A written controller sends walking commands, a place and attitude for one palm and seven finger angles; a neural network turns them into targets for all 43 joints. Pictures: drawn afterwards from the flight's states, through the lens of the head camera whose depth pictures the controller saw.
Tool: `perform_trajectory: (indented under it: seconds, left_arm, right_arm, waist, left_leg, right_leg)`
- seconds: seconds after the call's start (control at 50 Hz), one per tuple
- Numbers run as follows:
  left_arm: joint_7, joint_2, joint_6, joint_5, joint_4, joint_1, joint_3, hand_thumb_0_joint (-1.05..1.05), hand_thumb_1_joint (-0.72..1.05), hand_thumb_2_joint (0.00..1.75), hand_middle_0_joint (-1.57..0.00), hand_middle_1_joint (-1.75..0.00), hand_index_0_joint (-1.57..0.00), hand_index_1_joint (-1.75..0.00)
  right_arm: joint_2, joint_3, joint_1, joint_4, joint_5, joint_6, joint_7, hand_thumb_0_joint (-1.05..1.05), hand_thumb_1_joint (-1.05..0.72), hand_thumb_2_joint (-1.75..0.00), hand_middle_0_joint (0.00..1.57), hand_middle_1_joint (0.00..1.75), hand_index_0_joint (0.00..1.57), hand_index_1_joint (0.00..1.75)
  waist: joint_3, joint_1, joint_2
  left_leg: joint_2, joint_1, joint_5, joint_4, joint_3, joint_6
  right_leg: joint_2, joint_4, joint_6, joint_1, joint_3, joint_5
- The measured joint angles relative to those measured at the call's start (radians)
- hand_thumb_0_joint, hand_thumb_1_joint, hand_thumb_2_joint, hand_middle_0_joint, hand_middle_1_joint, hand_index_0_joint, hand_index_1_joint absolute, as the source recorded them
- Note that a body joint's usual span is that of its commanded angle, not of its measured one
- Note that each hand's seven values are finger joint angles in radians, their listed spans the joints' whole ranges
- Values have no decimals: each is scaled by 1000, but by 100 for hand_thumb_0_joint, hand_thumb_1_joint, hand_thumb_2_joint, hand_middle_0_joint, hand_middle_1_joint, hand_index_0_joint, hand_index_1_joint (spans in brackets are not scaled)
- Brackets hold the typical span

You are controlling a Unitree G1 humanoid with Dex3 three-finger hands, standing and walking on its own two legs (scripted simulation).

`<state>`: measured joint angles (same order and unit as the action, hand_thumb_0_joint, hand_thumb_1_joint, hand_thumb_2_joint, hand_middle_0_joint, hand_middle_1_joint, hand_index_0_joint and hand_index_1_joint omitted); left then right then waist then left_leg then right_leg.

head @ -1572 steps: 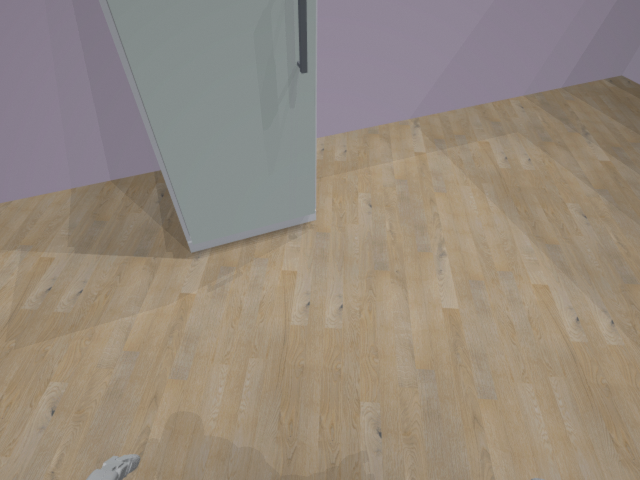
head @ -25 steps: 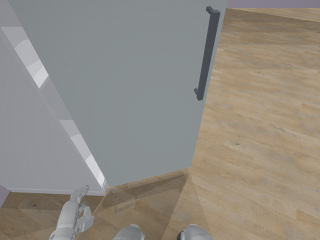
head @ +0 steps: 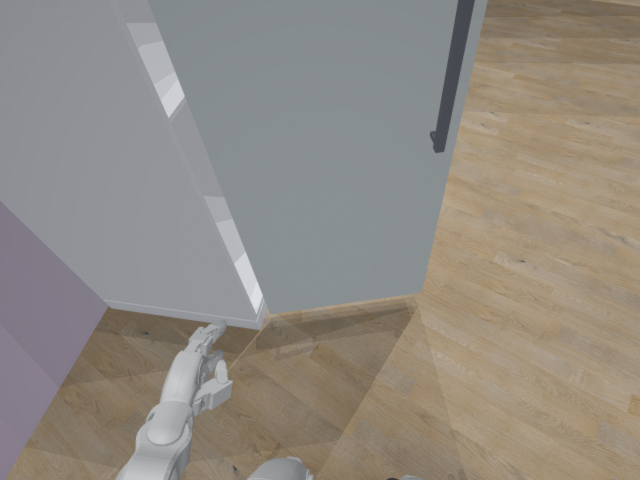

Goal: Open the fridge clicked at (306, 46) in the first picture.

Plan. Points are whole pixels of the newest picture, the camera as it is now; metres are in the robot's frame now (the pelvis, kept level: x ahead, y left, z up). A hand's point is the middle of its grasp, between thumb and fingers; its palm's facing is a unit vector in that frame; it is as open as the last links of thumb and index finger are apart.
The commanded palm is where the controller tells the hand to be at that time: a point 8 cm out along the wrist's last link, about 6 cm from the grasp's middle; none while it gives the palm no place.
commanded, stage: stop stepping back and stand still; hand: right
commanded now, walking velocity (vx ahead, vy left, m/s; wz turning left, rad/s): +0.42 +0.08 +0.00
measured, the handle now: (448, 74) +0.73 -0.20 +0.11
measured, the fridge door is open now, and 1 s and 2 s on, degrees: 73 73 73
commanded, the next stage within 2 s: let the arm hang, fingers relaxed in 0.84 s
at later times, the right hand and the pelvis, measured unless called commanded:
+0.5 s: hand out of the picture +0.12 -0.26 +0.15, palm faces +0.46 +0.81 -0.36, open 7.4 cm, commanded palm +0.05 -0.30 +0.18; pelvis -0.10 +0.00 -0.01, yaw +1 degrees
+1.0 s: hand (633, 474) +0.13 -0.25 +0.09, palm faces +0.30 +0.84 -0.45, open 7.4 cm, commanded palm none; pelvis -0.09 +0.00 +0.00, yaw +1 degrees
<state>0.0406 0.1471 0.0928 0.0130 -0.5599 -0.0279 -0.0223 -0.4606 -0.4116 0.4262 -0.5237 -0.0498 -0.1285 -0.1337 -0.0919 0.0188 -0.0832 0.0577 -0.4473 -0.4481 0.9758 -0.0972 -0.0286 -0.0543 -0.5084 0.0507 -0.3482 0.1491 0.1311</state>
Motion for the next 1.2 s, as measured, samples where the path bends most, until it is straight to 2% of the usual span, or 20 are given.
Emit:
perform_trajectory:
  seconds: [0.12,0.16,0.18,0.24,0.28,0.44,0.48,0.56,0.6,0.62,0.66,0.72,0.78,0.94,0.96,0.98,1.0,1.06,1.12,1.2]
  left_arm:
    - [10,22,21,11,17,-171,16,1,90,90,-21,-30,-20,-30]
    - [23,32,4,12,7,-215,20,1,90,90,-21,-30,-20,-30]
    - [27,44,-4,12,-5,-223,23,1,90,90,-21,-30,-20,-30]
    - [37,82,-25,13,-105,-227,33,1,90,90,-21,-30,-20,-30]
    - [37,86,-32,-3,-137,-263,42,1,91,90,-21,-30,-20,-30]
    - [67,121,3,-10,-166,-329,56,1,91,90,-20,-30,-20,-29]
    - [69,100,7,-5,-162,-291,46,1,91,90,-20,-30,-20,-29]
    - [55,31,31,6,-130,-255,23,1,91,90,-20,-30,-20,-29]
    - [45,16,46,7,-109,-259,11,1,91,90,-20,-30,-20,-29]
    - [40,13,50,7,-102,-258,9,1,91,90,-20,-30,-20,-29]
    - [30,15,46,5,-122,-239,8,1,91,90,-21,-30,-20,-29]
    - [17,28,33,2,-157,-216,11,1,90,90,-21,-30,-20,-30]
    - [19,49,24,-9,-152,-203,20,1,90,90,-21,-30,-20,-30]
    - [30,108,29,-22,-103,-175,45,1,91,90,-21,-30,-20,-29]
    - [8,120,48,-12,-117,-172,55,1,91,90,-21,-30,-20,-29]
    - [-17,142,45,-6,-128,-170,61,1,91,90,-20,-30,-20,-29]
    - [-35,165,22,-2,-134,-161,64,1,91,90,-20,-30,-20,-29]
    - [-51,166,-51,19,-169,-106,60,0,91,90,-20,-30,-20,-29]
    - [-49,140,-77,25,-189,-95,35,0,91,90,-20,-30,-20,-29]
    - [-46,81,-122,15,-265,-142,19,0,91,90,-20,-30,-20,-29]
  right_arm:
    - [-18,18,197,-139,-6,-5,-13,1,-88,-90,21,31,21,30]
    - [-55,-19,209,-144,-9,-12,-32,1,-88,-90,22,31,22,30]
    - [-63,-40,203,-138,-9,-19,-40,1,-88,-90,22,31,22,30]
    - [-27,-56,156,-78,-13,-40,-54,1,-88,-90,22,31,22,30]
    - [-8,-58,127,-10,-11,-48,-63,1,-88,-90,22,31,22,30]
    - [122,49,10,195,9,-16,-66,1,-89,-90,21,31,21,30]
    - [116,50,15,179,15,-15,-61,1,-89,-90,21,31,21,30]
    - [58,16,78,109,26,-21,-50,1,-88,-90,21,31,21,30]
    - [28,0,104,55,26,-30,-50,2,-88,-90,21,31,21,30]
    - [11,-11,111,29,29,-40,-49,2,-88,-90,21,31,21,30]
    - [1,-24,105,-2,26,-62,-44,1,-88,-90,21,31,21,30]
    - [29,-40,101,28,18,-99,-38,1,-88,-90,21,31,22,30]
    - [59,-40,92,125,10,-105,-39,1,-88,-90,21,31,21,30]
    - [128,64,27,199,-1,-44,-32,1,-89,-90,21,31,21,30]
    - [122,91,14,225,29,-62,-18,1,-89,-90,21,31,21,30]
    - [112,131,-17,293,51,-60,8,1,-89,-90,21,31,21,30]
    - [105,173,-53,383,63,-33,35,0,-89,-90,20,30,20,30]
    - [115,277,-156,720,79,93,83,0,-89,-90,20,30,20,30]
    - [175,368,-202,1017,82,165,109,0,-90,-90,20,30,20,30]
    - [268,454,-160,1267,80,183,126,1,-91,-90,20,30,20,30]
  waist:
    - [69,-35,21]
    - [103,-34,2]
    - [114,-17,-4]
    - [107,11,45]
    - [131,11,46]
    - [177,-42,85]
    - [141,-53,62]
    - [103,-64,38]
    - [98,-61,56]
    - [94,-53,65]
    - [77,-29,76]
    - [82,4,80]
    - [89,13,91]
    - [46,14,77]
    - [56,10,78]
    - [77,10,92]
    - [95,5,108]
    - [93,-27,79]
    - [47,-53,68]
    - [21,-63,51]
  left_leg:
    - [-22,205,-32,-250,160,40]
    - [-31,302,-71,-428,165,91]
    - [-38,303,-31,-487,134,125]
    - [-25,285,122,-488,119,100]
    - [-41,297,144,-506,109,79]
    - [-71,239,72,-354,125,52]
    - [-71,187,8,-241,106,51]
    - [-59,122,-34,-121,146,54]
    - [-51,168,-35,-247,178,61]
    - [-46,176,26,-294,188,90]
    - [-42,177,98,-306,200,125]
    - [-41,214,132,-386,185,128]
    - [-45,254,174,-471,169,119]
    - [-48,293,180,-503,167,101]
    - [-46,272,168,-477,174,98]
    - [-40,232,145,-427,183,94]
    - [-38,183,109,-357,190,76]
    - [-65,73,-56,-160,118,38]
    - [-66,84,60,-189,100,51]
    - [-45,142,65,-272,129,77]
  right_leg:
    - [-29,69,-29,-33,-15,-22]
    - [-2,13,-56,-96,-12,112]
    - [6,-81,-66,-151,-17,188]
    - [9,-404,-81,-229,-97,203]
    - [17,-459,-81,-211,-98,184]
    - [-10,-80,-27,77,-80,259]
    - [-4,-96,-45,63,-68,145]
    - [-13,-78,-73,72,-46,119]
    - [-24,-99,-76,52,-55,145]
    - [-26,-154,-65,22,-66,220]
    - [-3,-362,-60,-59,-110,297]
    - [30,-560,-71,-139,-117,251]
    - [39,-555,-76,-160,-97,182]
    - [45,-137,-36,8,-64,111]
    - [42,-107,-31,20,-60,47]
    - [35,-86,-23,23,-74,-5]
    - [33,-80,-27,16,-88,61]
    - [74,-150,-22,-44,-73,154]
    - [79,-184,-28,-50,-71,147]
    - [69,-185,-45,-31,-117,222]
